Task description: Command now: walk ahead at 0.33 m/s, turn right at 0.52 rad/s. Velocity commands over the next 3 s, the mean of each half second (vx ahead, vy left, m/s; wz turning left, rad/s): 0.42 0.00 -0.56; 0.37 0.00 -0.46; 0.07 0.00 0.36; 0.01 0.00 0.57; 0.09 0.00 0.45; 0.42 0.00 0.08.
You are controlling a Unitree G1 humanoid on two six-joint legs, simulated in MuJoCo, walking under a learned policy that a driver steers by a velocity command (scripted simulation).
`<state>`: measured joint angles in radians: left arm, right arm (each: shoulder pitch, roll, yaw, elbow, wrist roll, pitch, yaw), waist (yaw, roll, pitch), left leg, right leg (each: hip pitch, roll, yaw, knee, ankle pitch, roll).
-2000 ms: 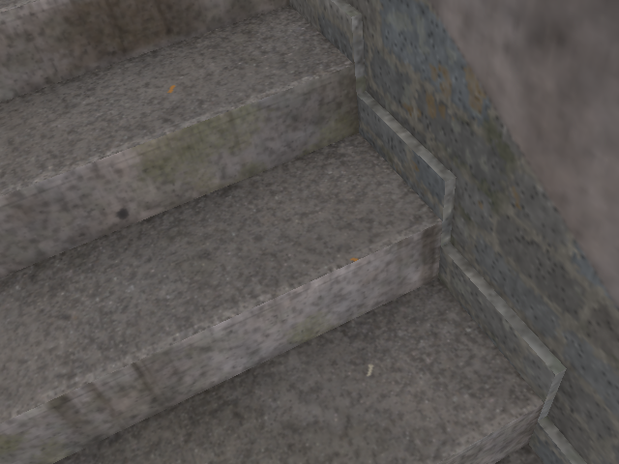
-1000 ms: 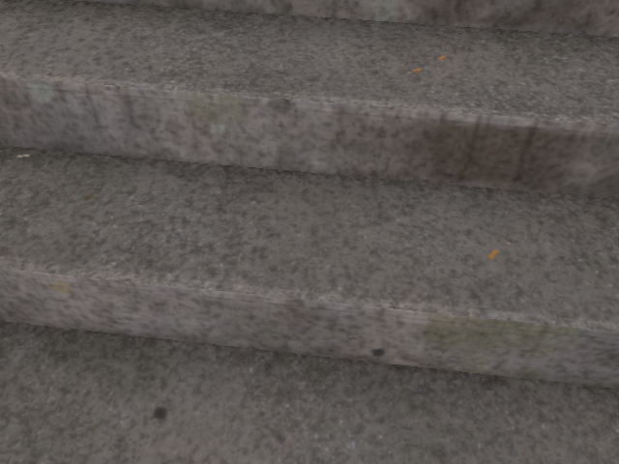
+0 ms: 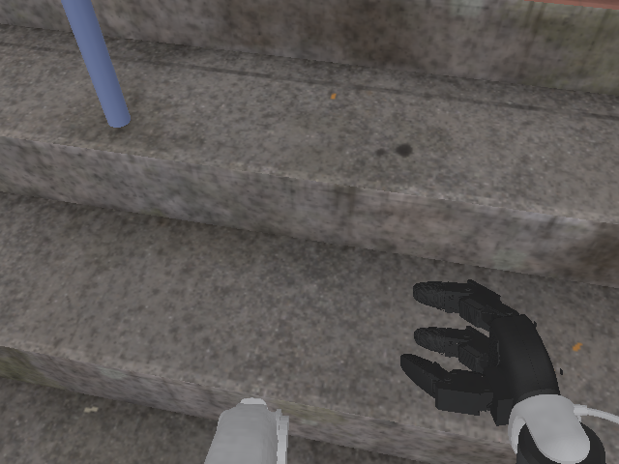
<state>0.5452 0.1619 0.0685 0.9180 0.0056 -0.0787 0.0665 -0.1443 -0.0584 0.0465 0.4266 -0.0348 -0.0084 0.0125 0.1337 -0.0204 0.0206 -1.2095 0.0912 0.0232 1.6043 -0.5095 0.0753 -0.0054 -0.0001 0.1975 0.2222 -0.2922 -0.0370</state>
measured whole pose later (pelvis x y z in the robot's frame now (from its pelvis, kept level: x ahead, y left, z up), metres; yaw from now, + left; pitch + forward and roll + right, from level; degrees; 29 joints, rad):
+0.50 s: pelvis +0.24 +0.04 +0.16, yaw -17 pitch +1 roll +0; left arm 0.07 0.10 0.06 0.64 0.05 0.02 0.02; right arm 0.52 -0.13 -0.05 0.98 -0.05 -0.16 -0.01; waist -0.05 -0.04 -0.03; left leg -0.10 0.13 0.31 0.51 -0.41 -0.03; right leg -1.21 0.03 0.07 2.02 -0.20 -0.11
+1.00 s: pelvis +0.50 -0.15 +0.32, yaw -30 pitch +2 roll +0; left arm 0.30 0.20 0.06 0.83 0.03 -0.09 0.02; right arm 0.05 -0.12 -0.01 0.59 -0.04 -0.08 -0.04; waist 0.01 0.00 0.01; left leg -1.04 -0.01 -0.06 1.84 -0.18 0.04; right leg -0.37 0.14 -0.05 0.61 -0.24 -0.15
